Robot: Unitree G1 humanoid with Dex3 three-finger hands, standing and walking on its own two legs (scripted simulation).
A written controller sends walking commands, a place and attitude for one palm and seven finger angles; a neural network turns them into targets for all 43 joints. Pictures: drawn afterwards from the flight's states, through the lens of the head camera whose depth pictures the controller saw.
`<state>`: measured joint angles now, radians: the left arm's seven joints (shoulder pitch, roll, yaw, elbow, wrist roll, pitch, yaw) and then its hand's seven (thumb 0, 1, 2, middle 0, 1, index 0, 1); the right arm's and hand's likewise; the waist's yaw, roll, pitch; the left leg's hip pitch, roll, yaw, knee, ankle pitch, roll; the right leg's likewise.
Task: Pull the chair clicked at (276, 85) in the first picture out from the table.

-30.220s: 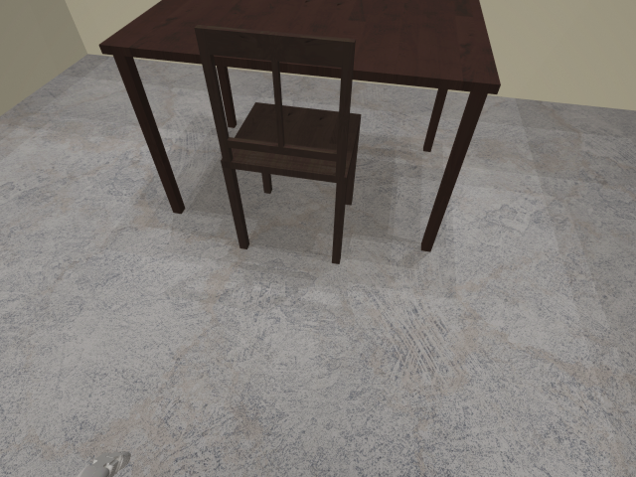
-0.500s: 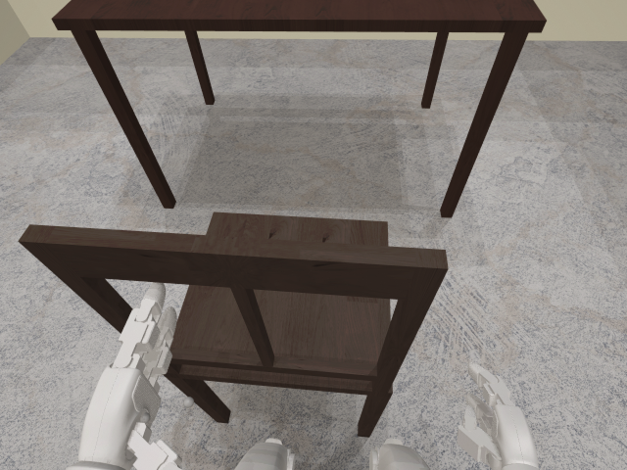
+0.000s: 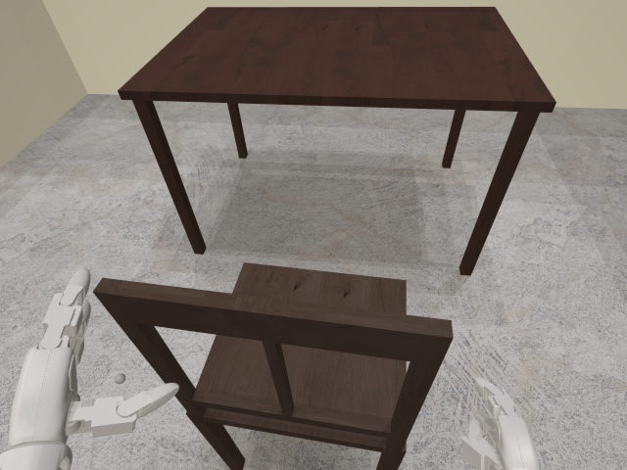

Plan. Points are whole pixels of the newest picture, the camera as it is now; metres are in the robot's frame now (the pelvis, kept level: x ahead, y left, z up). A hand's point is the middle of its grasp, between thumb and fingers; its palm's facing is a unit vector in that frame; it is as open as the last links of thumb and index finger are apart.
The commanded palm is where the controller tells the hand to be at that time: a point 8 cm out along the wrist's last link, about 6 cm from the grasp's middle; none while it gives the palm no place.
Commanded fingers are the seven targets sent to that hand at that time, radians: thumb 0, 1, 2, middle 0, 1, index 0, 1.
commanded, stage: draw the hand back to the body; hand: left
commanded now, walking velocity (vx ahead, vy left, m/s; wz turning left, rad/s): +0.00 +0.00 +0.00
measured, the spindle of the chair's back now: (280, 378) +0.27 +0.09 -0.08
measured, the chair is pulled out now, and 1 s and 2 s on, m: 0.64 0.64 0.64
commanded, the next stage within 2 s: step back with the hand held close in 0.70 s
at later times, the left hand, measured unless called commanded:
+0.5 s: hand (49, 306) +0.21 +0.28 +0.18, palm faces +0.48 -0.77 -0.43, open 7.8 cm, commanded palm +0.16 +0.31 +0.20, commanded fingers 0.00 0.90 0.90 -0.20 -0.30 -0.20 -0.30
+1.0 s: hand (47, 303) +0.21 +0.28 +0.19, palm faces +0.45 -0.76 -0.47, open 7.4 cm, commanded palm +0.15 +0.31 +0.20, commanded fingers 0.00 0.90 0.90 -0.20 -0.30 -0.20 -0.30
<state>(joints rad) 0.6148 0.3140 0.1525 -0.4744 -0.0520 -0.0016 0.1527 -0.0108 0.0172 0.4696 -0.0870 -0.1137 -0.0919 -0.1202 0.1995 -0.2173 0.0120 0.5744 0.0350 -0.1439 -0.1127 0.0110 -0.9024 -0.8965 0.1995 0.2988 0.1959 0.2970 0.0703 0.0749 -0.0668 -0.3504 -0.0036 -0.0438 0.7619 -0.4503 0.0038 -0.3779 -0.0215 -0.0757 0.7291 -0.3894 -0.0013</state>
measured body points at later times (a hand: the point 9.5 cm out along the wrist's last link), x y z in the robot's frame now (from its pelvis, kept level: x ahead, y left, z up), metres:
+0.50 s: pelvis +0.02 +0.01 +0.02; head +0.02 -0.01 +0.47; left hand +0.18 +0.32 +0.21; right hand +0.20 -0.21 -0.07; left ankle -0.03 +0.12 -0.71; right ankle -0.01 -0.12 -0.71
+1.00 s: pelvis +0.00 +0.01 +0.03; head +0.02 -0.01 +0.47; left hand +0.18 +0.31 +0.21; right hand +0.20 -0.21 -0.07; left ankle -0.03 +0.12 -0.71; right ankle +0.00 -0.12 -0.71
